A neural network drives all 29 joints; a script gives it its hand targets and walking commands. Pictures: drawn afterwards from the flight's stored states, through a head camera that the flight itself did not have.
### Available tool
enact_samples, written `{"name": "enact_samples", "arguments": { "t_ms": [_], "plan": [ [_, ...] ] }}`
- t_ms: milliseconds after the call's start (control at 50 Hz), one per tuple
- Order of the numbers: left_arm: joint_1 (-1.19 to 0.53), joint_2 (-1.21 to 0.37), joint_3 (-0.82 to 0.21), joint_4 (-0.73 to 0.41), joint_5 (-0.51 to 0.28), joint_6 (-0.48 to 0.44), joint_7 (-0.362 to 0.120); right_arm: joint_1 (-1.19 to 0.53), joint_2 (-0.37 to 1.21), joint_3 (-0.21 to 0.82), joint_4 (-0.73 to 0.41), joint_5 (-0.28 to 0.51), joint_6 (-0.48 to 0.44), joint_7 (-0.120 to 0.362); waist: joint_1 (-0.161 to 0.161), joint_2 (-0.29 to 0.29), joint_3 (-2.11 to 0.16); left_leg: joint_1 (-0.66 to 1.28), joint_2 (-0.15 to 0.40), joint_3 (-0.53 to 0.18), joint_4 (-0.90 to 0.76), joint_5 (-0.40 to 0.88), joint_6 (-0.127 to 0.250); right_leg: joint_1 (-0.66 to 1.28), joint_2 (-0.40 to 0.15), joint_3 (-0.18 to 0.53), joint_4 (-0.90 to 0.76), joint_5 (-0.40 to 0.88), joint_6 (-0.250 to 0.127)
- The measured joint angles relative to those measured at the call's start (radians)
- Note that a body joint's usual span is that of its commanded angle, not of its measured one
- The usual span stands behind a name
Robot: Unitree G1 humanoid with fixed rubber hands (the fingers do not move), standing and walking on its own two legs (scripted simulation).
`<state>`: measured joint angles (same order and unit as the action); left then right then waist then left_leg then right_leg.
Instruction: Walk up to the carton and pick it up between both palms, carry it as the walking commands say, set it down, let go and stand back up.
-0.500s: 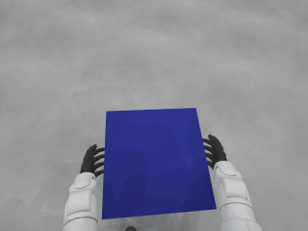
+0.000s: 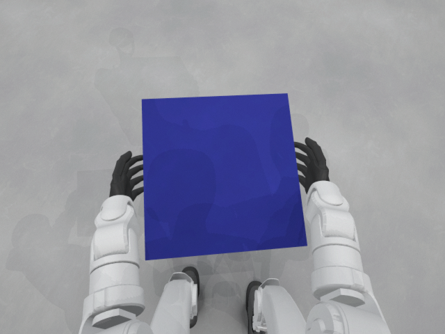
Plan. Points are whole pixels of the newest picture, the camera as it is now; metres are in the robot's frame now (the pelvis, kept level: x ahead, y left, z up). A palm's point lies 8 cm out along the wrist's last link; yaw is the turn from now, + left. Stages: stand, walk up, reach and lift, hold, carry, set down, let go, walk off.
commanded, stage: set down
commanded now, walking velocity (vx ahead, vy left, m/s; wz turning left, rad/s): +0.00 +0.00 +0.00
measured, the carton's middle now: (218, 179) +0.41 +0.02 -0.14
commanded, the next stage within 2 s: none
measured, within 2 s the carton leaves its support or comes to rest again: neither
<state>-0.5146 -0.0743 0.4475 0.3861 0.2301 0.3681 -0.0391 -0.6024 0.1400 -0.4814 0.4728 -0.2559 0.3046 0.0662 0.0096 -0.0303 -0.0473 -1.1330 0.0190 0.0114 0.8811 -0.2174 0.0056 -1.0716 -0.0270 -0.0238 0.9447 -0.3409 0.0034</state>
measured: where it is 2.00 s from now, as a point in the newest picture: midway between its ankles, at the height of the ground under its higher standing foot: (222, 315)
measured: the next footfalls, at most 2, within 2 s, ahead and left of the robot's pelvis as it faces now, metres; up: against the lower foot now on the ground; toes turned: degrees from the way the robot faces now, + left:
none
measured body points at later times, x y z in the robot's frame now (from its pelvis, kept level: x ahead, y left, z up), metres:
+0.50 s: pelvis -0.01 +0.00 -0.07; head +0.23 +0.01 +0.31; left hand +0.39 +0.20 -0.17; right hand +0.43 -0.15 -0.15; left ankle +0.10 +0.12 -0.67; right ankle +0.05 -0.13 -0.67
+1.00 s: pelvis -0.03 +0.00 -0.14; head +0.25 +0.02 +0.21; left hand +0.42 +0.21 -0.26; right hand +0.45 -0.15 -0.24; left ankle +0.10 +0.12 -0.67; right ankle +0.04 -0.13 -0.67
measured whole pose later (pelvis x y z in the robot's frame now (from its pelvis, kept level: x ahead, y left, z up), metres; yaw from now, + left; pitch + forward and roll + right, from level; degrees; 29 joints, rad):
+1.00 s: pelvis -0.03 +0.00 -0.14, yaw -2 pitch +46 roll -2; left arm -0.81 0.04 0.45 0.47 0.24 0.41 0.00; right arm -0.92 0.05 -0.50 0.57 -0.26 0.32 0.05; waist 0.01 -0.03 -0.16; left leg -1.91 0.02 -0.01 1.44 -0.34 0.00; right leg -1.83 -0.02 -0.02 1.51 -0.48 0.00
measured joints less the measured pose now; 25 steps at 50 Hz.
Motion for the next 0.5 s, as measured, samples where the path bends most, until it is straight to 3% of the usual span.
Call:
{"name": "enact_samples", "arguments": {
  "t_ms": [500],
  "plan": [
    [-0.101,0.038,0.006,0.025,0.007,0.013,0.001,-0.14,-0.026,-0.017,0.014,0.0,0.013,0.0,0.0,0.006,-0.112,-0.431,0.001,-0.012,0.292,-0.078,-0.005,-0.428,0.002,0.003,0.3,-0.089,-0.001]
  ]
}}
